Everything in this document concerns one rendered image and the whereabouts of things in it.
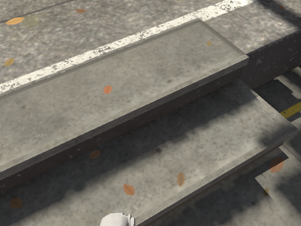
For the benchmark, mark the robot left thigh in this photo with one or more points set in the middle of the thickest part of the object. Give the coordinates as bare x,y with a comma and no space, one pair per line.
118,219

